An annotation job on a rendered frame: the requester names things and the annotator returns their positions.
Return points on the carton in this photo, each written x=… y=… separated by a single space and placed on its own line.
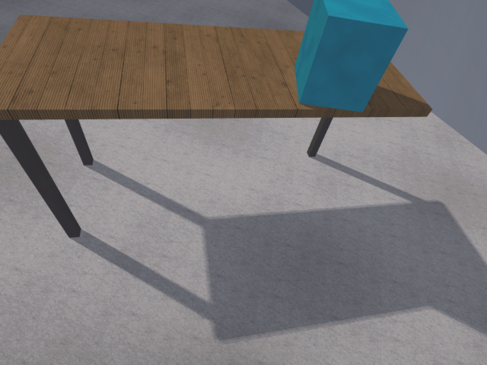
x=346 y=48

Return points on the table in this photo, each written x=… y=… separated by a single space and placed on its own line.
x=79 y=68

